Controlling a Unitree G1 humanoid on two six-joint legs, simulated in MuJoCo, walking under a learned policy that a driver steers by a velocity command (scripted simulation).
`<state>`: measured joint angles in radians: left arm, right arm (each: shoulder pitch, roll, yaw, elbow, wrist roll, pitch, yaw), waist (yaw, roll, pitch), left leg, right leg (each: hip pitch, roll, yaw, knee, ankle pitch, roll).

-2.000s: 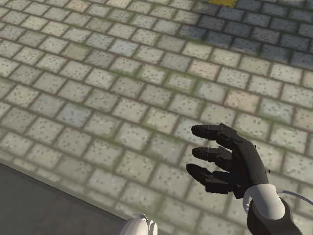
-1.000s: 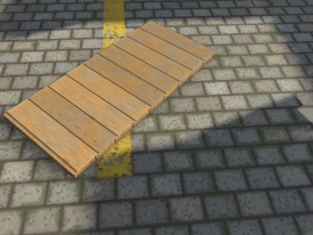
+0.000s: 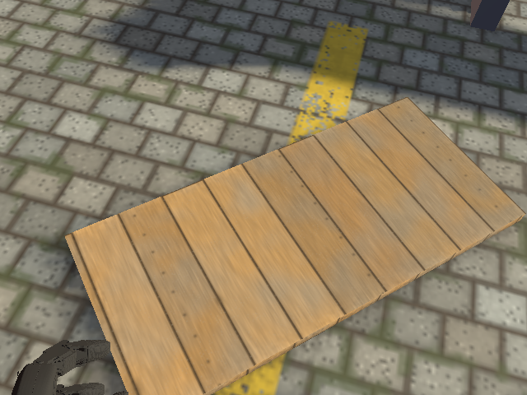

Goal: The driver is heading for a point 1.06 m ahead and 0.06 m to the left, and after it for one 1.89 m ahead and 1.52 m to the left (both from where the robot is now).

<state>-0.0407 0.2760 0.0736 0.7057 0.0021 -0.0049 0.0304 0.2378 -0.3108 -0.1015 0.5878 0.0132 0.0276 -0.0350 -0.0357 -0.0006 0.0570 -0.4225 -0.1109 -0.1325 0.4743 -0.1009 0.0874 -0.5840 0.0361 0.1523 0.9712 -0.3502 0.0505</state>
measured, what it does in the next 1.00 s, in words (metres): walks ahead, turning left: right foot, then left foot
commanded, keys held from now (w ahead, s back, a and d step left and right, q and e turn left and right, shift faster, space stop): q+shift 0.44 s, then shift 0.02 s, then w+shift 0.12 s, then w+e+shift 0.42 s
